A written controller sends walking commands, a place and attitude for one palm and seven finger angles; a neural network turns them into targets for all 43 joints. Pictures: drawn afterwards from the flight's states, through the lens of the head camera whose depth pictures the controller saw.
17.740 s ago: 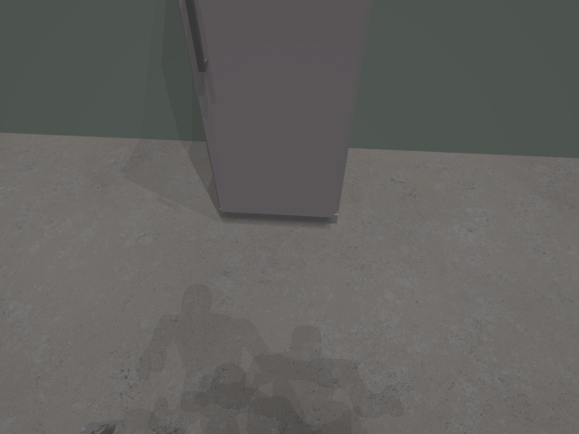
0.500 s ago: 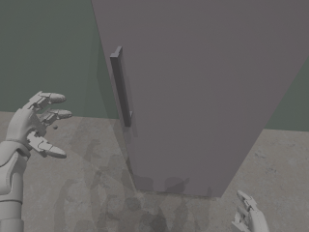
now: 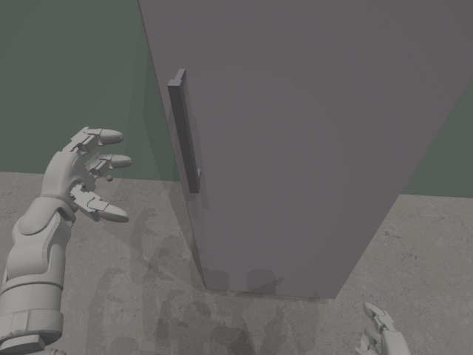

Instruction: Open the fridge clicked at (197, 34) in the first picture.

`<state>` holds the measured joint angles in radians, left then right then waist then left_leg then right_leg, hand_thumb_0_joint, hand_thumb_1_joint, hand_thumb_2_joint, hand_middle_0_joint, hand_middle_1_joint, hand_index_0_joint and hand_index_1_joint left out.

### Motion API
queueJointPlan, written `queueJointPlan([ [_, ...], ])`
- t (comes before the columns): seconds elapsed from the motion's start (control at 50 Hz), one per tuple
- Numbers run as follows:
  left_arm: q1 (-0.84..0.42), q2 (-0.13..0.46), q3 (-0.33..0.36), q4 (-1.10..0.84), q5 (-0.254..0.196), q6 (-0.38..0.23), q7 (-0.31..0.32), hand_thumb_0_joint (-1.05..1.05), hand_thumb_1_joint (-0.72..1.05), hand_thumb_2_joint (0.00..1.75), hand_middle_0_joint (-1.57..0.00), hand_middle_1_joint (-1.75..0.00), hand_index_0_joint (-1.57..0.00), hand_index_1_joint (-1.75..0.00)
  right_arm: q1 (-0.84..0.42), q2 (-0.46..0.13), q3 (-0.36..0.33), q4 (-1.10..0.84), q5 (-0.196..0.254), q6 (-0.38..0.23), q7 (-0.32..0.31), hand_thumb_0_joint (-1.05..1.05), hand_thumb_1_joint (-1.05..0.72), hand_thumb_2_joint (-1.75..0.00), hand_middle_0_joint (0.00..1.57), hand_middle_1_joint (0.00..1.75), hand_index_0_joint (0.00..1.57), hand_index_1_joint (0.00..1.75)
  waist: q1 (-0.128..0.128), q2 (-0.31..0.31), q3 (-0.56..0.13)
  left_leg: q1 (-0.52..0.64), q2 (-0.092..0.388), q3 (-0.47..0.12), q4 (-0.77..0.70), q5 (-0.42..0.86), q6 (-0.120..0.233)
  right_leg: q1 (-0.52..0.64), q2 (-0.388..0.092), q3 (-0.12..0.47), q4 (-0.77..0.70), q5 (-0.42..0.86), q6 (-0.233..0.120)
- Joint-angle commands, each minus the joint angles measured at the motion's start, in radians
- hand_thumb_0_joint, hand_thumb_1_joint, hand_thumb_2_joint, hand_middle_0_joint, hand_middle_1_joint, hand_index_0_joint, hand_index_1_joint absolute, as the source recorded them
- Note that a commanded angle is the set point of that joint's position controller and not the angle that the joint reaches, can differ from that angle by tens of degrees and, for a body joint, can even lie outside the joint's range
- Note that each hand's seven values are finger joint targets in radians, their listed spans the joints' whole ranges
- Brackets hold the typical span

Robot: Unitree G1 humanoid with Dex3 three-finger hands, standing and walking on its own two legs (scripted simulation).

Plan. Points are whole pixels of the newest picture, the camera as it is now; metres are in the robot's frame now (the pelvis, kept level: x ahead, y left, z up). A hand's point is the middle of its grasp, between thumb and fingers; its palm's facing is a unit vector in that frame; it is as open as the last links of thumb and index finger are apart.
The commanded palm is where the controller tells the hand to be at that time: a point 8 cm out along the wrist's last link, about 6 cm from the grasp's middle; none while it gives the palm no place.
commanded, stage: move the hooked fingers beside the handle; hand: left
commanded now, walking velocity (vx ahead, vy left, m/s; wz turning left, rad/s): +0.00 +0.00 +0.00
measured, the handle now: (188, 138) +0.47 +0.12 +0.13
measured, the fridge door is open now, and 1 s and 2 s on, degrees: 0 0 0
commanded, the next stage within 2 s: feel for the door with the fingertips in 1.52 s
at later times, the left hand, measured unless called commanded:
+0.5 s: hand (135, 159) +0.39 +0.20 +0.15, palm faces -0.02 -1.00 -0.02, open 14.0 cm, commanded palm +0.36 +0.25 +0.15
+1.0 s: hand (148, 153) +0.41 +0.19 +0.14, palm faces -0.01 -1.00 -0.01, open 14.0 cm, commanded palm +0.39 +0.24 +0.14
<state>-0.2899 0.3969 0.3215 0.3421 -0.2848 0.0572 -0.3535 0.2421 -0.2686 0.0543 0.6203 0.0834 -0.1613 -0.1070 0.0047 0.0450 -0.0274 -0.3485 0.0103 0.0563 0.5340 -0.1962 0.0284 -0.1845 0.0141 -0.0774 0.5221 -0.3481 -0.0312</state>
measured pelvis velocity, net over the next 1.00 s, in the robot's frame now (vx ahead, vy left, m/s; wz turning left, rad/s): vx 0.00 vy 0.00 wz -0.02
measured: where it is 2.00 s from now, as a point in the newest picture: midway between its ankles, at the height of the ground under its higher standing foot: outside the picture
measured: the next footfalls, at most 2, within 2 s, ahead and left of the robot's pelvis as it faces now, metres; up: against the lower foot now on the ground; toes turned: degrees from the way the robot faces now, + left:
none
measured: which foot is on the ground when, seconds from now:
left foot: down 0.00-1.00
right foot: down 0.00-1.00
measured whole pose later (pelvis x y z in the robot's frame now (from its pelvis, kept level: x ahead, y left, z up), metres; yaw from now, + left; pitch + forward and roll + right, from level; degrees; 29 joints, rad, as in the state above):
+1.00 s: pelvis +0.00 +0.00 +0.00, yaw -1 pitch +3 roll +0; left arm -0.56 0.37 0.29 0.68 -0.22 -0.05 -0.25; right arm 0.31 -0.28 0.03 0.64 0.07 -0.07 -0.08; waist -0.04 0.04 -0.03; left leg -0.42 0.03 0.07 0.58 -0.21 0.02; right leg -0.27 0.03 -0.06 0.57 -0.37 -0.04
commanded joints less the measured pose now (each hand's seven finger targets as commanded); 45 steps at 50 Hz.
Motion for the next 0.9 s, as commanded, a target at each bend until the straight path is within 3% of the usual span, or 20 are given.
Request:
queueJointPlan([
  [0.0, -0.342, 0.272, 0.106, -0.171, -0.014, -0.059, 0.019, 0.00, -0.50, 0.30, -0.30, -1.20, -0.30, -1.20, -0.079, -0.129, -0.051, -0.145, 0.002, -0.037, -0.003, 0.00, -0.90, -0.90, 0.20, 0.30, 0.20, 0.30, 0.003, -0.008, -0.231, 0.283, -0.001, -0.075, -0.039, 0.141, 0.023, -0.125, 0.001, 0.046, -0.096, 0.289, 0.019],
  [0.02, -0.363, 0.264, 0.093, -0.168, -0.012, -0.060, 0.020, 0.00, -0.50, 0.30, -0.30, -1.20, -0.30, -1.20, -0.081, -0.128, -0.049, -0.147, 0.002, -0.033, -0.002, 0.00, -0.90, -0.90, 0.20, 0.30, 0.20, 0.30, -0.001, 0.005, -0.224, 0.276, -0.002, -0.074, -0.039, 0.131, 0.022, -0.132, 0.000, 0.048, -0.097, 0.280, 0.019],
  [0.04, -0.374, 0.272, 0.095, -0.154, -0.010, -0.063, 0.023, 0.00, -0.50, 0.30, -0.30, -1.20, -0.30, -1.20, -0.074, -0.130, -0.051, -0.140, 0.003, -0.028, -0.001, 0.00, -0.90, -0.90, 0.20, 0.30, 0.20, 0.30, -0.003, -0.028, -0.226, 0.271, 0.001, -0.071, -0.034, 0.137, 0.025, -0.122, 0.000, 0.050, -0.098, 0.289, 0.021],
  [0.08, -0.431, 0.226, 0.046, -0.159, -0.007, -0.069, 0.022, 0.00, -0.50, 0.30, -0.30, -1.20, -0.30, -1.20, -0.081, -0.125, -0.049, -0.145, 0.005, -0.026, -0.001, 0.00, -0.90, -0.90, 0.20, 0.30, 0.20, 0.30, -0.015, 0.024, -0.218, 0.282, -0.001, -0.072, -0.036, 0.118, 0.023, -0.147, 0.001, 0.051, -0.099, 0.265, 0.019],
  [0.12, -0.478, 0.215, 0.030, -0.150, -0.003, -0.079, 0.029, 0.00, -0.50, 0.30, -0.30, -1.20, -0.30, -1.20, -0.072, -0.127, -0.050, -0.137, 0.003, -0.025, -0.002, 0.00, -0.90, -0.90, 0.20, 0.30, 0.20, 0.30, -0.023, 0.029, -0.213, 0.297, 0.001, -0.087, -0.040, 0.102, 0.021, -0.169, 0.005, 0.044, -0.101, 0.230, 0.014],
  [0.16, -0.473, 0.245, 0.058, -0.118, -0.004, -0.086, 0.034, 0.00, -0.50, 0.30, -0.30, -1.20, -0.30, -1.20, -0.061, -0.135, -0.055, -0.128, 0.000, -0.021, -0.003, 0.00, -0.90, -0.90, 0.20, 0.30, 0.20, 0.30, -0.019, -0.026, -0.242, 0.290, 0.002, -0.081, -0.031, 0.124, 0.027, -0.146, 0.002, 0.053, -0.100, 0.267, 0.018],
  [0.22, -0.511, 0.238, 0.042, -0.058, 0.003, -0.086, 0.037, 0.00, -0.50, 0.30, -0.30, -1.20, -0.30, -1.20, -0.054, -0.134, -0.052, -0.119, 0.002, -0.012, -0.003, 0.00, -0.90, -0.90, 0.20, 0.30, 0.20, 0.30, -0.026, -0.005, -0.211, 0.264, -0.001, -0.079, -0.034, 0.088, 0.023, -0.166, 0.003, 0.053, -0.101, 0.231, 0.018],
  [0.24, -0.519, 0.251, 0.051, -0.028, 0.007, -0.090, 0.042, 0.00, -0.50, 0.30, -0.30, -1.20, -0.30, -1.20, -0.044, -0.138, -0.055, -0.112, 0.000, -0.007, -0.002, 0.00, -0.90, -0.90, 0.20, 0.30, 0.20, 0.30, -0.028, -0.054, -0.209, 0.251, 0.001, -0.075, -0.029, 0.090, 0.027, -0.159, 0.000, 0.055, -0.104, 0.236, 0.022],
  [0.3, -0.584, 0.199, -0.003, -0.073, 0.018, -0.109, 0.050, 0.00, -0.50, 0.30, -0.30, -1.20, -0.30, -1.20, -0.049, -0.132, -0.056, -0.122, 0.000, -0.009, 0.003, 0.00, -0.90, -0.90, 0.20, 0.30, 0.20, 0.30, -0.031, 0.050, -0.259, 0.308, 0.000, -0.085, -0.027, 0.109, 0.021, -0.176, 0.004, 0.051, -0.091, 0.233, 0.012],
  [0.32, -0.585, 0.213, 0.011, -0.055, 0.018, -0.113, 0.056, 0.00, -0.50, 0.30, -0.30, -1.20, -0.30, -1.20, -0.040, -0.135, -0.056, -0.117, -0.001, -0.007, 0.003, 0.00, -0.90, -0.90, 0.20, 0.30, 0.20, 0.30, -0.031, 0.038, -0.258, 0.305, 0.002, -0.091, -0.029, 0.094, 0.019, -0.181, 0.006, 0.047, -0.092, 0.212, 0.011],
  [0.34, -0.582, 0.210, 0.005, -0.017, 0.019, -0.113, 0.059, 0.00, -0.50, 0.30, -0.30, -1.20, -0.30, -1.20, -0.031, -0.141, -0.057, -0.109, -0.003, -0.004, 0.004, 0.00, -0.90, -0.90, 0.20, 0.30, 0.20, 0.30, -0.037, -0.022, -0.243, 0.285, 0.005, -0.087, -0.026, 0.090, 0.025, -0.183, 0.007, 0.050, -0.098, 0.214, 0.015],
  [0.5, -0.615, 0.211, 0.019, 0.021, 0.031, -0.138, 0.090, 0.00, -0.50, 0.30, -0.30, -1.20, -0.30, -1.20, -0.008, -0.141, -0.066, -0.105, -0.007, 0.011, 0.018, 0.00, -0.90, -0.90, 0.20, 0.30, 0.20, 0.30, -0.025, -0.007, -0.281, 0.285, 0.003, -0.080, -0.019, 0.135, 0.022, -0.163, 0.008, 0.051, -0.076, 0.271, 0.014],
  [0.56, -0.624, 0.229, 0.032, 0.092, 0.034, -0.134, 0.094, 0.00, -0.50, 0.30, -0.30, -1.20, -0.30, -1.20, 0.004, -0.146, -0.065, -0.100, -0.005, 0.025, 0.019, 0.00, -0.90, -0.90, 0.20, 0.30, 0.20, 0.30, -0.030, -0.061, -0.237, 0.228, 0.002, -0.068, -0.016, 0.115, 0.028, -0.164, 0.007, 0.058, -0.077, 0.276, 0.021],
  [0.6, -0.683, 0.232, 0.023, 0.089, 0.043, -0.143, 0.096, 0.00, -0.50, 0.30, -0.30, -1.20, -0.30, -1.20, 0.010, -0.146, -0.066, -0.099, -0.006, 0.030, 0.020, 0.00, -0.90, -0.90, 0.20, 0.30, 0.20, 0.30, -0.034, -0.005, -0.251, 0.237, -0.002, -0.068, -0.010, 0.115, 0.026, -0.174, 0.006, 0.061, -0.071, 0.271, 0.018],
  [0.66, -0.692, 0.245, 0.037, 0.062, 0.045, -0.173, 0.098, 0.00, -0.50, 0.30, -0.30, -1.20, -0.30, -1.20, 0.020, -0.147, -0.072, -0.101, -0.009, 0.031, 0.021, 0.00, -0.90, -0.90, 0.20, 0.30, 0.20, 0.30, -0.031, -0.005, -0.322, 0.270, 0.001, -0.069, 0.004, 0.165, 0.026, -0.146, 0.008, 0.064, -0.057, 0.320, 0.016],
  [0.7, -0.733, 0.190, -0.011, 0.075, 0.040, -0.180, 0.092, 0.00, -0.50, 0.30, -0.30, -1.20, -0.30, -1.20, 0.025, -0.142, -0.072, -0.092, -0.008, 0.031, 0.024, 0.00, -0.90, -0.90, 0.20, 0.30, 0.20, 0.30, -0.049, 0.016, -0.304, 0.285, 0.001, -0.070, 0.011, 0.161, 0.024, -0.181, 0.011, 0.060, -0.059, 0.316, 0.017],
  [0.74, -0.664, 0.212, 0.017, 0.111, 0.037, -0.181, 0.090, 0.00, -0.50, 0.30, -0.30, -1.20, -0.30, -1.20, 0.034, -0.148, -0.074, -0.092, -0.009, 0.035, 0.026, 0.00, -0.90, -0.90, 0.20, 0.30, 0.20, 0.30, -0.032, -0.034, -0.296, 0.257, 0.000, -0.067, 0.012, 0.168, 0.028, -0.159, 0.012, 0.058, -0.055, 0.325, 0.016],
  [0.78, -0.665, 0.187, -0.006, 0.126, 0.039, -0.169, 0.087, 0.00, -0.50, 0.30, -0.30, -1.20, -0.30, -1.20, 0.029, -0.146, -0.074, -0.095, -0.005, 0.041, 0.028, 0.00, -0.90, -0.90, 0.20, 0.30, 0.20, 0.30, -0.040, -0.025, -0.274, 0.243, -0.002, -0.061, 0.010, 0.148, 0.027, -0.176, 0.010, 0.061, -0.056, 0.324, 0.021],
  [0.82, -0.676, 0.214, 0.013, 0.157, 0.041, -0.159, 0.090, 0.00, -0.50, 0.30, -0.30, -1.20, -0.30, -1.20, 0.037, -0.150, -0.075, -0.092, -0.005, 0.049, 0.027, 0.00, -0.90, -0.90, 0.20, 0.30, 0.20, 0.30, -0.040, -0.037, -0.254, 0.222, -0.001, -0.063, 0.010, 0.128, 0.027, -0.187, 0.011, 0.061, -0.058, 0.303, 0.021],
  [0.88, -0.682, 0.229, 0.028, 0.109, 0.043, -0.171, 0.098, 0.00, -0.50, 0.30, -0.30, -1.20, -0.30, -1.20, 0.032, -0.147, -0.074, -0.106, -0.007, 0.051, 0.028, 0.00, -0.90, -0.90, 0.20, 0.30, 0.20, 0.30, -0.031, -0.024, -0.299, 0.236, -0.004, -0.062, 0.015, 0.151, 0.028, -0.164, 0.010, 0.064, -0.048, 0.325, 0.020],
])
